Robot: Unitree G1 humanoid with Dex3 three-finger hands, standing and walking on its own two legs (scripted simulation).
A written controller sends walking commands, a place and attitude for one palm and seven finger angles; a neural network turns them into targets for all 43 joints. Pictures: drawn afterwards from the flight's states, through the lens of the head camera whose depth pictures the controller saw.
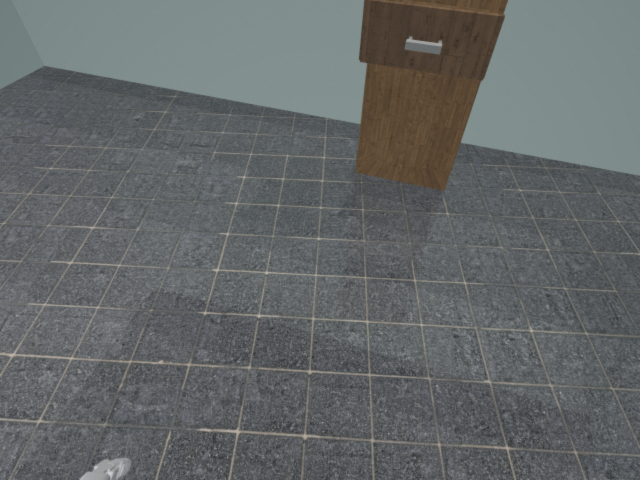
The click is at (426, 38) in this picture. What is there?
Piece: drawer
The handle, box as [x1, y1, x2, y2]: [404, 36, 441, 54]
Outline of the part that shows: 406,40 404,49 439,54 441,47 440,40 437,43 412,40 411,36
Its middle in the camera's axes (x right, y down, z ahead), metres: +0.31 -0.59 +1.18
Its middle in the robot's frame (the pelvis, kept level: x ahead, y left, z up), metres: +1.30 -0.25 +0.02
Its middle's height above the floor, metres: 0.79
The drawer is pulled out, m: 0.30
